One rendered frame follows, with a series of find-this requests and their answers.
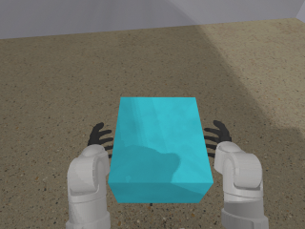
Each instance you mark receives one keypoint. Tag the left robot forearm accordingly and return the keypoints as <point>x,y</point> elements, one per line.
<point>87,189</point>

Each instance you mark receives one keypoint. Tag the robot left hand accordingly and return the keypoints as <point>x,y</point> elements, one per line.
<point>95,135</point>

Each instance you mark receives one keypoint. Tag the carton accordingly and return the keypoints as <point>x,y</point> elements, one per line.
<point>159,153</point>

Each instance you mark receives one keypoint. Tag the right robot forearm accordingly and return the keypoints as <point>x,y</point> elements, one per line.
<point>242,178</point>

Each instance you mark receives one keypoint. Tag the robot right hand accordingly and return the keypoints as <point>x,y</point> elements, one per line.
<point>223,135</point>

